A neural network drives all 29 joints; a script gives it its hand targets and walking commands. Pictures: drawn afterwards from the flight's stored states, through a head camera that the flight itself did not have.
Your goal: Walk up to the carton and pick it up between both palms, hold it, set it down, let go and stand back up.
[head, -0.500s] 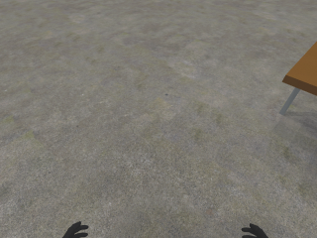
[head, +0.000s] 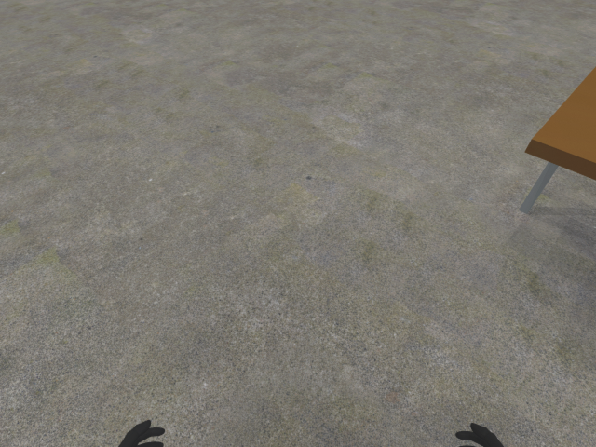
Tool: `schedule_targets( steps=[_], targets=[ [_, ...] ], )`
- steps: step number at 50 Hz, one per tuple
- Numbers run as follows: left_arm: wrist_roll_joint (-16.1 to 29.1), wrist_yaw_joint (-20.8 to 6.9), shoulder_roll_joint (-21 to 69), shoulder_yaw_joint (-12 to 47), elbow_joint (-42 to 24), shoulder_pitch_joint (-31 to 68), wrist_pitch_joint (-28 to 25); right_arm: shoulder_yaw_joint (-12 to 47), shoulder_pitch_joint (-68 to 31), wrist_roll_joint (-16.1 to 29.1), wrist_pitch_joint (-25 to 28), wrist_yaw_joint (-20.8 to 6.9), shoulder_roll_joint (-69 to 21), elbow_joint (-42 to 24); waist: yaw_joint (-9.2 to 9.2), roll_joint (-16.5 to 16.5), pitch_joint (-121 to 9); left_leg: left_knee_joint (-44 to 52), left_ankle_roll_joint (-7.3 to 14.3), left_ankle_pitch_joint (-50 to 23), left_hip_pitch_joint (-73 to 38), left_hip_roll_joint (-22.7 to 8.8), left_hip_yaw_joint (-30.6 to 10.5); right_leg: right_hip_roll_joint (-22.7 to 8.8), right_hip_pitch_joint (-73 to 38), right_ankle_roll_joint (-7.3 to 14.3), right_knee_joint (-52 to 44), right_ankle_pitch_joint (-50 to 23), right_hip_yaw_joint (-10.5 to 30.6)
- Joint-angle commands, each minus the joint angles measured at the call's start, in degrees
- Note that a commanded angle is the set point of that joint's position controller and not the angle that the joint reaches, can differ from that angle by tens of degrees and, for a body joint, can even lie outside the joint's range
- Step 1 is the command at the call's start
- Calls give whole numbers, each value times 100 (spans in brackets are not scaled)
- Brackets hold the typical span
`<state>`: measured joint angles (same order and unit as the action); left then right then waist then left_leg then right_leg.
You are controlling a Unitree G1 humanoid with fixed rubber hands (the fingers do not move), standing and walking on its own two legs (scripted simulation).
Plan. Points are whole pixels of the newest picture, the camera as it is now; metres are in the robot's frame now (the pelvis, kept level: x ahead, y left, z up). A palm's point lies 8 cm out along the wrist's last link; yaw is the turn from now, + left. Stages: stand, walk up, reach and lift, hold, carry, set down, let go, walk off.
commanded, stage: stand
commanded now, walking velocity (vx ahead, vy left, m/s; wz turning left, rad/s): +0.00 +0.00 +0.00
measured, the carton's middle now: out of the picture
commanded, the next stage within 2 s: walk up in 0.64 s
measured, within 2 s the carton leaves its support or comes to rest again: neither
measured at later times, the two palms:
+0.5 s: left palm out of the picture +0.12 +0.25 -0.09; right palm out of the picture +0.10 -0.25 -0.09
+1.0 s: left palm out of the picture +0.14 +0.24 -0.09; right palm out of the picture +0.05 -0.31 -0.09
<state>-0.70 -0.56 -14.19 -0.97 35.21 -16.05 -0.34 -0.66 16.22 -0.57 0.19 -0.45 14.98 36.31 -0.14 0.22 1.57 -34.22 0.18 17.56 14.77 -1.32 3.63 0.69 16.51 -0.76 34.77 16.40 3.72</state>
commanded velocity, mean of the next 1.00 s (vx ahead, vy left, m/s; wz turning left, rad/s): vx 0.00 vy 0.00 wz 0.00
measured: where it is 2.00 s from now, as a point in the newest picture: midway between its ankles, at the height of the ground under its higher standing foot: outside the picture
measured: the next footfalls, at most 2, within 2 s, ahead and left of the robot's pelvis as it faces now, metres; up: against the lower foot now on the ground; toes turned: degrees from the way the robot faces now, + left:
right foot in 1.18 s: +0.12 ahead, -0.27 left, +0.00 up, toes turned -26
left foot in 1.58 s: +0.31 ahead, -0.15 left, +0.00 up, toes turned -26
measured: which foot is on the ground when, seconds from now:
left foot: down 0.00-1.00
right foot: down 0.00-0.86, up 0.88-1.00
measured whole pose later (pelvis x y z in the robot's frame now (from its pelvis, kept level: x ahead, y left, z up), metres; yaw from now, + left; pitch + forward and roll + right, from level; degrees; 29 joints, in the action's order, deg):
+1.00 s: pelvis +0.01 -0.01 +0.00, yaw -12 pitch -3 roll +1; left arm -4.5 -5.9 -17.6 -3.9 36.2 -19.6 4.2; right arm -3.3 17.5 -4.9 2.7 3.0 17.4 38.1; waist 0.1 0.5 3.4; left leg -32.5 -0.1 20.1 8.6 -7.6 14.8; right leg -2.9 29.3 -1.4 57.4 23.1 0.4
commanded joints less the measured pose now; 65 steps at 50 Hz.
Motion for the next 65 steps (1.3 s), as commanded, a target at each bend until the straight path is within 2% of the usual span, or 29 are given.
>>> schedule_targets(
  steps=[1,41,42,43,44,45,46,47,48,49,51,53,55,56,57,58,59,60,61,62,63,64,65],
  targets=[
    [1,26,-742,-217,-478,91,-123,-212,-49,3,113,24,724,-518,-3,17,-156,788,196,-234,12,-476,-600,-410,51,215,-619,-604,440],
    [1,44,-781,-203,-320,32,-99,-190,69,14,87,35,804,-422,-5,41,-103,887,220,-183,-80,-531,-471,-356,86,204,-635,-749,570],
    [-199,-227,-1019,-398,-382,-66,72,-693,487,-416,130,188,1281,-390,-106,-361,-29,1063,711,1305,-1746,-1109,-1078,87,1858,358,282,364,462],
    [-313,-348,-768,-312,-530,208,186,-755,905,-508,168,292,1727,-296,-437,-1133,107,1970,1347,1619,-2134,-2614,-2025,-18,2829,150,1572,1123,-55],
    [-481,-391,-877,-372,-610,320,289,-740,927,-520,196,367,1681,-226,-417,-687,331,2135,1789,1329,-1796,-3337,-2283,-548,3098,41,2408,1315,26],
    [-526,-442,-996,-429,-676,387,362,-713,850,-488,220,402,1539,-172,-433,-361,532,2168,1937,1117,-1371,-3435,-2213,-743,3046,8,2703,1271,69],
    [-518,-493,-1069,-491,-699,477,364,-647,776,-453,273,408,1384,-96,-425,-30,730,2187,1828,969,-1009,-3215,-1889,-866,2887,-22,2698,1038,184],
    [-466,-545,-1042,-518,-672,450,343,-601,677,-445,329,412,1265,-42,-360,53,779,2158,1635,843,-833,-2930,-1390,-934,2660,-68,2611,802,242],
    [-370,-603,-901,-502,-578,302,320,-588,474,-455,363,425,1231,-21,-239,-141,720,2119,1419,682,-810,-2649,-786,-931,2450,-104,2442,603,200],
    [-278,-666,-757,-469,-519,216,307,-597,288,-465,377,438,1253,-19,-154,-415,611,2098,1300,510,-892,-2438,-357,-887,2300,-113,2266,445,76],
    [-203,-747,-573,-420,-510,333,283,-618,49,-416,377,421,1350,-25,-106,-831,467,2029,1235,257,-902,-2223,241,-928,1925,-76,1699,266,-150],
    [-126,-786,-524,-373,-488,383,233,-632,-169,-334,397,373,1435,-16,-78,-1163,486,1928,1131,308,-656,-2012,918,-925,1247,26,1069,63,-364],
    [-112,-785,-579,-406,-360,264,167,-677,-164,-340,375,362,1465,23,-10,-1194,430,1701,1082,562,-326,-1898,1189,-777,557,137,811,-70,-759],
    [-119,-763,-655,-437,-301,183,133,-701,-104,-349,350,367,1502,54,25,-1105,410,1577,1086,767,-177,-1925,1197,-682,263,204,760,-54,-950],
    [-125,-722,-729,-475,-230,15,101,-708,-98,-359,309,372,1531,76,135,-919,388,1346,1069,915,-11,-1957,1232,-578,-64,283,619,-84,-1132],
    [-130,-656,-849,-535,-116,-258,65,-691,-56,-371,257,362,1471,87,289,-476,290,817,989,891,200,-1871,1342,-426,-528,362,409,-61,-1236],
    [-114,-545,-1090,-635,71,-741,17,-618,104,-381,207,322,1255,90,541,271,24,-334,821,502,353,-1547,1564,-127,-1056,472,235,244,-1227],
    [-72,-397,-1453,-784,278,-1411,-26,-481,227,-353,172,241,937,27,921,1303,-206,-2131,535,338,757,-1080,1682,57,-1527,766,-129,651,-676],
    [-39,-292,-2024,-825,214,-1447,-43,-378,174,-302,149,116,633,-299,943,2424,51,-3410,189,2091,2192,-436,1298,-1042,-1648,1355,-1263,1592,1818],
    [4,-260,-2294,-859,151,-1217,13,-427,21,-129,101,74,935,-592,873,2174,39,-3806,191,2394,2506,-344,241,-1632,-1311,1904,-2211,2443,3498],
    [55,-222,-2197,-828,122,-955,72,-451,-39,-75,75,57,1160,-596,715,1695,187,-3995,204,2181,2566,-535,-86,-1804,-1116,1971,-2538,3068,3606],
    [49,-178,-2023,-774,100,-752,94,-458,-5,-42,116,47,1180,-555,604,1355,322,-4052,209,1704,2648,-667,-170,-1698,-1054,1838,-2346,2456,3026],
    [-18,-117,-1862,-731,31,-623,94,-448,205,-24,178,33,1127,-457,504,1156,313,-3949,208,1329,2526,-774,-178,-1591,-920,1732,-2006,1749,2459]
  ],
)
